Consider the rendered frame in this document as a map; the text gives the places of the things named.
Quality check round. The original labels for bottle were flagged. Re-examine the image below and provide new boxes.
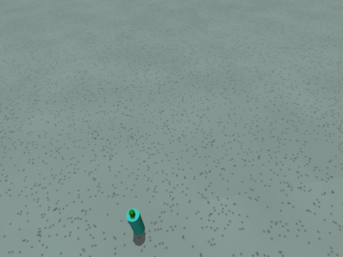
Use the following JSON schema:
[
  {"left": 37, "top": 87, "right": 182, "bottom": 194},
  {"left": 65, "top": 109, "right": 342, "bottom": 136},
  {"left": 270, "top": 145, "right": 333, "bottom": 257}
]
[{"left": 126, "top": 208, "right": 145, "bottom": 235}]

